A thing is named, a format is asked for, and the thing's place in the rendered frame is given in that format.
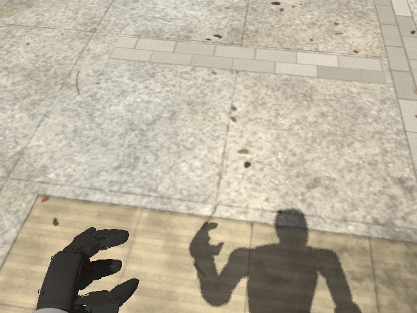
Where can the left robot hand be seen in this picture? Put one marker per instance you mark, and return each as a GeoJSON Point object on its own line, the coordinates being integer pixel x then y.
{"type": "Point", "coordinates": [71, 270]}

